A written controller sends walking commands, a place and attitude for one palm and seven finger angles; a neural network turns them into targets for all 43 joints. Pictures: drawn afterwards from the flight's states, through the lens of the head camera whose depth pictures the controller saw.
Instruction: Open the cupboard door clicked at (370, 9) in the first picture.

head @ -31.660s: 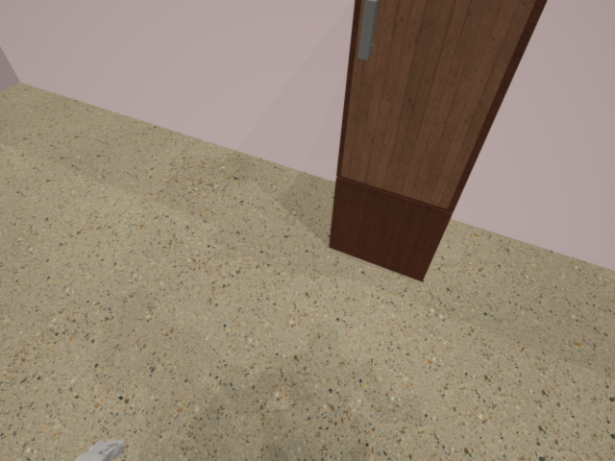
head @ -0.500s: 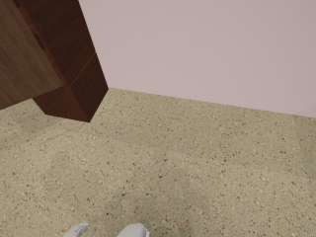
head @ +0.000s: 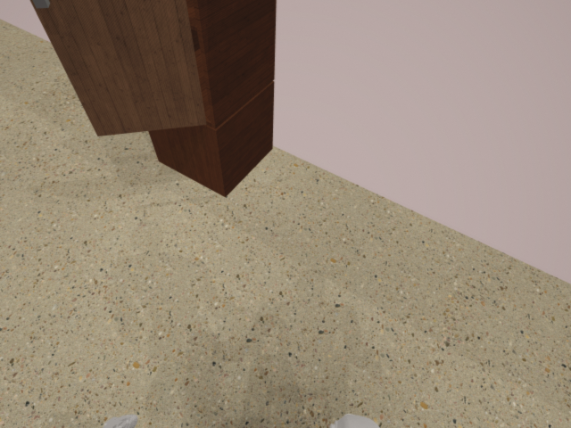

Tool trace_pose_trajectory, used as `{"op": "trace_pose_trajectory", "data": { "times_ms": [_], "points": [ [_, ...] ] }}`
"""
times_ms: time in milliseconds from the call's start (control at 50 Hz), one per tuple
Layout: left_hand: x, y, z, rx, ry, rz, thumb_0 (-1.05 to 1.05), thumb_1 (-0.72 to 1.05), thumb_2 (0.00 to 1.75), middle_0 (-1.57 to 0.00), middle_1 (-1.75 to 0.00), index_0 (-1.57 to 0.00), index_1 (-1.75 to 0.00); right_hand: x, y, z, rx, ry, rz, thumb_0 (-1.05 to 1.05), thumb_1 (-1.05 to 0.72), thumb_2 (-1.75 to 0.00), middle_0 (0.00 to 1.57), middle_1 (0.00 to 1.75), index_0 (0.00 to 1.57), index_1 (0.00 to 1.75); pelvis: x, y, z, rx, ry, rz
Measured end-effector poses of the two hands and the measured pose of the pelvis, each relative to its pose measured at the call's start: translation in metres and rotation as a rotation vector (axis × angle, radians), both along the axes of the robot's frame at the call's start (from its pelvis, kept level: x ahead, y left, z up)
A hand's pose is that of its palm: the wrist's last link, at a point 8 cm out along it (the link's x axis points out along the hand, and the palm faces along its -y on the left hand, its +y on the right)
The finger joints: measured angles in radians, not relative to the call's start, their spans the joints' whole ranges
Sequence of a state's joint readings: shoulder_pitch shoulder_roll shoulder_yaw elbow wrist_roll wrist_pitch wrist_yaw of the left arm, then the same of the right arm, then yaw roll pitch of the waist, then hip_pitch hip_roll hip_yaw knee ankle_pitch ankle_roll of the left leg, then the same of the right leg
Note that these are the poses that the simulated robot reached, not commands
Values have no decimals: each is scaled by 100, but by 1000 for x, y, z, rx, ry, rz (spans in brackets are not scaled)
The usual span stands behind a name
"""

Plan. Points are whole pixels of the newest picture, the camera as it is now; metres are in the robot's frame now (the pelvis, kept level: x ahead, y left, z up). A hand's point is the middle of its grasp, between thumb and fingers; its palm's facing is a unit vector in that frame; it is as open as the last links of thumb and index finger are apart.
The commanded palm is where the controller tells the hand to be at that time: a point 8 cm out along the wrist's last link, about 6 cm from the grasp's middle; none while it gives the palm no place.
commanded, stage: turn to face it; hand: left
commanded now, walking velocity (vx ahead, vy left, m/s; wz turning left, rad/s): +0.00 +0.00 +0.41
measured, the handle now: out of the picture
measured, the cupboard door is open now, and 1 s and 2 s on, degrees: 45 45 45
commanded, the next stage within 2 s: take the last steps up to it in 0.32 s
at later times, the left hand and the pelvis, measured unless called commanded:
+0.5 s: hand out of the picture -0.01 +0.16 -0.17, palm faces +0.25 -0.95 -0.21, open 7.3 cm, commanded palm none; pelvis +0.01 -0.02 +0.00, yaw +12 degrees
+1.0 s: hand (134, 416) +0.15 +0.24 -0.15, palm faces +0.25 -0.95 -0.20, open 7.4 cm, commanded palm none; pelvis +0.09 +0.03 +0.00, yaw +16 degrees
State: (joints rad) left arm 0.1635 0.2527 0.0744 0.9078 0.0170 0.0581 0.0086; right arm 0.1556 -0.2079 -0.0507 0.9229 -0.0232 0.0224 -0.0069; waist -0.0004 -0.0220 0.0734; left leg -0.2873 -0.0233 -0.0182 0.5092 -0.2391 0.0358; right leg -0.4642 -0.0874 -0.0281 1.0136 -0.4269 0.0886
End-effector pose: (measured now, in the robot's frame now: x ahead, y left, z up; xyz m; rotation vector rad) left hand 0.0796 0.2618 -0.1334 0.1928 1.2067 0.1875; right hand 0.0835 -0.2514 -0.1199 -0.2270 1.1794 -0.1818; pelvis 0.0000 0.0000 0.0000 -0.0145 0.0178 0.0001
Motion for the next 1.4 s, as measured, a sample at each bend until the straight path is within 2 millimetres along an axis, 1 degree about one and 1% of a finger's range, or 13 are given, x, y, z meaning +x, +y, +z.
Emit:
{"op": "trace_pose_trajectory", "data": {
  "times_ms": [160, 220, 360, 460, 560, 640, 720, 840, 960, 1060, 1140, 1240, 1400],
  "points": [
    [10, -27, 11, 37, -81, 26, 0, 91, 90, -20, -30, -20, -30, -3, -17, -25, 66, 57, 22, 0, -90, -89, 20, 30, 21, 30, 4, -28, -7, 25, 3, 69],
    [-4, -41, 14, 44, -75, 46, 0, 91, 90, -20, -30, -20, -30, 1, -26, -32, 80, 76, 33, 0, -90, -89, 20, 30, 21, 30, 4, -36, -8, 27, -9, 98],
    [-51, -64, 12, -8, 17, 135, 0, 91, 90, -20, -30, -20, -30, 20, -31, -19, 68, 101, 84, 0, -91, -89, 20, 30, 20, 30, 8, -40, 4, 47, -17, 163],
    [-89, -60, 0, -38, 78, 212, 0, 92, 90, -20, -30, -21, -30, 41, -16, -12, 40, 95, 155, 0, -91, -89, 20, 30, 20, 30, 9, -32, 3, 45, -18, 200],
    [-128, -41, -23, -86, 143, 293, 0, 92, 90, -20, -30, -20, -30, 66, 17, -10, 7, 35, 242, 0, -91, -89, 20, 30, 20, 30, 10, -9, -9, 19, -18, 241],
    [-136, -23, -26, -100, 196, 313, 1, 91, 90, -20, -30, -20, -30, 67, 39, -4, 1, 3, 265, 0, -91, -89, 20, 30, 20, 30, 13, 6, -7, 14, -23, 237],
    [-112, -5, -14, -97, 143, 309, 1, 91, 90, -20, -30, -20, -30, 50, 53, -1, 13, 46, 258, 0, -90, -89, 20, 30, 20, 30, 22, 18, 3, 2, -18, 260],
    [-53, 16, 2, -71, 28, 291, 1, 91, 90, -20, -30, -20, -30, 18, 65, -7, 47, 175, 225, 0, -90, -89, 20, 30, 21, 30, 44, 31, 9, 6, -10, 285],
    [20, 23, 8, -49, -37, 229, 1, 91, 90, -20, -30, -20, -30, -1, 65, -16, 75, 294, 162, 0, -90, -89, 20, 30, 21, 30, 79, 35, 6, 26, -1, 287],
    [90, 19, 7, -29, -117, 185, 0, 91, 90, -20, -30, -20, -30, 1, 58, -30, 92, 392, 124, 0, -90, -89, 20, 30, 21, 30, 120, 32, -7, 44, 0, 291],
    [106, 14, 9, -29, -160, 239, 0, 91, 90, -20, -30, -20, -30, 37, 54, -33, 83, 424, 161, 0, -90, -89, 20, 30, 21, 30, 144, 34, -7, 29, -25, 335],
    [84, 22, 13, -12, -85, 373, -3, 96, 90, -21, -30, -21, -30, 125, 66, -23, 64, 323, 229, 0, -91, -89, 20, 30, 20, 30, 173, 44, 5, 28, -19, 365],
    [37, 39, 5, -71, 155, 451, -2, 95, 90, -20, -30, -20, -30, 272, 133, -12, 70, 110, 354, 0, -91, -90, 19, 30, 20, 30, 222, 90, 8, 31, 1, 383]
  ]
}}
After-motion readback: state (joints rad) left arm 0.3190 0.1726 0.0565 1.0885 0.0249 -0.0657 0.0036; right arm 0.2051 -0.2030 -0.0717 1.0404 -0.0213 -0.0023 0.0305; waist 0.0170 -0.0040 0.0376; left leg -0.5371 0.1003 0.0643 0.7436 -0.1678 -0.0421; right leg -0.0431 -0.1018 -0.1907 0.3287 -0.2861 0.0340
